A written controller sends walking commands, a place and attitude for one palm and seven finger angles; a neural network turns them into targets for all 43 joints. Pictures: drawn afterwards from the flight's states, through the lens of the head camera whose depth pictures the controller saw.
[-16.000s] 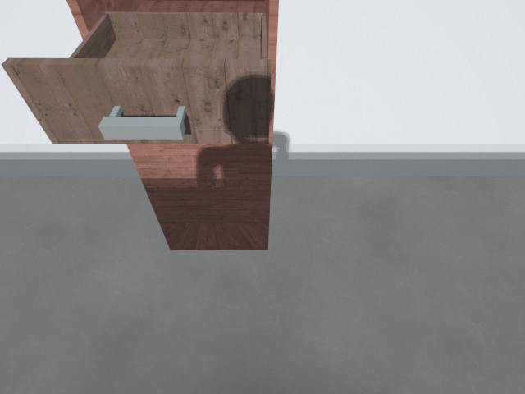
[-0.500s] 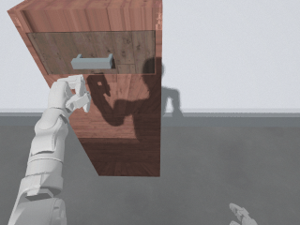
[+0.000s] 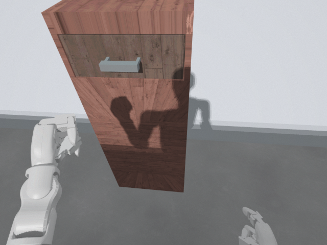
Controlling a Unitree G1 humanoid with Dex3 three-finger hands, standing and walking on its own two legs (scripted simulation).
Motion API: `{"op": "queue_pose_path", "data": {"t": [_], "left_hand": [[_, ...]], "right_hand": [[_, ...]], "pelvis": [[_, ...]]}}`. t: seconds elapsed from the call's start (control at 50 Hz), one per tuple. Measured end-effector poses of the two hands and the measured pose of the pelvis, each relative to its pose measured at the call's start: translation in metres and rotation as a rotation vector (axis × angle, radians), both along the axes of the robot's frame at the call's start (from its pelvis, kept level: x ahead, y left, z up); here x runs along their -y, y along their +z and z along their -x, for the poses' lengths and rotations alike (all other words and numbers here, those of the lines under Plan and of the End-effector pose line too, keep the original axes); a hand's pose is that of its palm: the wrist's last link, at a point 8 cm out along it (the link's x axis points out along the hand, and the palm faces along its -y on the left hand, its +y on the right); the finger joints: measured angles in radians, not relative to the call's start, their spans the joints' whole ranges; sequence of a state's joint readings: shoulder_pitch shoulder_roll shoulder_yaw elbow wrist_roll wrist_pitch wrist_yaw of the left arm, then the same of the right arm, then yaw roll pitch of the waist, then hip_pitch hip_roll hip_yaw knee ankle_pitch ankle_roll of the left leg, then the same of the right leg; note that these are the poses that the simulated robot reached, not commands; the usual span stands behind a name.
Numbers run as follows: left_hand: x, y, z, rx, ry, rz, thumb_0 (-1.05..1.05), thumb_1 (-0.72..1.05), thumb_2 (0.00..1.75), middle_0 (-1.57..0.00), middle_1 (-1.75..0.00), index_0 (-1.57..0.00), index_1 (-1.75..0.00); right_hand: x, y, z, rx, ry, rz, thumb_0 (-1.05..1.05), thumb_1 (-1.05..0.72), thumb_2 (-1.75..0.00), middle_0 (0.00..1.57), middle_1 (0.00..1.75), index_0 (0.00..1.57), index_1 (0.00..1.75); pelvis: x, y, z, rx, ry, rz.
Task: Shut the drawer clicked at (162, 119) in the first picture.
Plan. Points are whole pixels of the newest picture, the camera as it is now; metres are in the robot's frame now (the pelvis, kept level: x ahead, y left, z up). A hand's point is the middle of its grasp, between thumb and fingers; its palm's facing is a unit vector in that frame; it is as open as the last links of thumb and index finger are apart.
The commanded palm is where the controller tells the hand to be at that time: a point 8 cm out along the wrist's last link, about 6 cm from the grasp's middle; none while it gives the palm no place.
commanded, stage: draw the hand back to the body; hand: left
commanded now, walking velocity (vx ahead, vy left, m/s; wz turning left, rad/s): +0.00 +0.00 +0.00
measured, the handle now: (121, 63) +0.59 +0.20 +0.17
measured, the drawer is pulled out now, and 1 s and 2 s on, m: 0.00 0.00 0.00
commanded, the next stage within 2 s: step back with the hand held close in 0.58 s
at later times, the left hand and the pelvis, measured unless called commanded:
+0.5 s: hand (34, 188) +0.17 +0.25 +0.16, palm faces +0.42 -0.81 -0.41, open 3.3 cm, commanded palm +0.13 +0.29 +0.17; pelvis +0.00 +0.01 +0.00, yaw +0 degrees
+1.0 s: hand (37, 185) +0.18 +0.26 +0.14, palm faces +0.28 -0.82 -0.49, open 3.3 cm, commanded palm +0.12 +0.31 +0.17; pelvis -0.02 +0.03 +0.00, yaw -1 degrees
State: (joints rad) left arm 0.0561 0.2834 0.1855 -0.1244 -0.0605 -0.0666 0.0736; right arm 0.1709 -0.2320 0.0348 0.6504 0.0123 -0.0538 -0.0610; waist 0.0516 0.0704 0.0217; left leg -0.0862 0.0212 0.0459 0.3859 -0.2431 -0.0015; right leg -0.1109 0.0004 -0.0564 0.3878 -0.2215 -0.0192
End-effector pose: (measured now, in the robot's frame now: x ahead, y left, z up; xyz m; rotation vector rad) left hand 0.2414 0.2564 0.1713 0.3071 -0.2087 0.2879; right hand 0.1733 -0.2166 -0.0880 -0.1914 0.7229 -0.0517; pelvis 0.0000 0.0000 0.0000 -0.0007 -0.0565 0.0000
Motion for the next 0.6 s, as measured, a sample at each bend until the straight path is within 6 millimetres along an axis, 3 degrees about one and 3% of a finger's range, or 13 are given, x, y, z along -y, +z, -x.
{"op": "queue_pose_path", "data": {"t": [0.2, 0.44, 0.6], "left_hand": [[-0.009, 0.004, 0.045, 0.003, 0.034, -0.08, 0.02, 0.9, 0.9, -1.4, -1.6, -1.41, -1.6], [-0.028, 0.002, 0.106, -0.053, 0.13, -0.138, 0.02, 0.89, 0.9, -1.4, -1.6, -1.41, -1.6], [-0.035, 0.0, 0.114, -0.04, 0.176, -0.12, 0.02, 0.89, 0.9, -1.4, -1.6, -1.41, -1.6]], "right_hand": [[0.003, -0.006, 0.012, -0.024, -0.026, -0.003, 0.01, -0.9, -0.9, 0.2, 0.3, 0.2, 0.3], [-0.001, 0.008, -0.002, 0.052, -0.013, 0.02, 0.01, -0.9, -0.9, 0.2, 0.3, 0.2, 0.3], [-0.014, 0.011, -0.01, 0.081, 0.03, 0.029, 0.01, -0.9, -0.9, 0.2, 0.3, 0.2, 0.3]], "pelvis": [[-0.003, 0.001, -0.002, 0.012, -0.008, 0.003], [-0.007, 0.0, -0.001, 0.019, -0.006, 0.011], [-0.011, -0.001, 0.003, 0.028, 0.01, 0.013]]}}
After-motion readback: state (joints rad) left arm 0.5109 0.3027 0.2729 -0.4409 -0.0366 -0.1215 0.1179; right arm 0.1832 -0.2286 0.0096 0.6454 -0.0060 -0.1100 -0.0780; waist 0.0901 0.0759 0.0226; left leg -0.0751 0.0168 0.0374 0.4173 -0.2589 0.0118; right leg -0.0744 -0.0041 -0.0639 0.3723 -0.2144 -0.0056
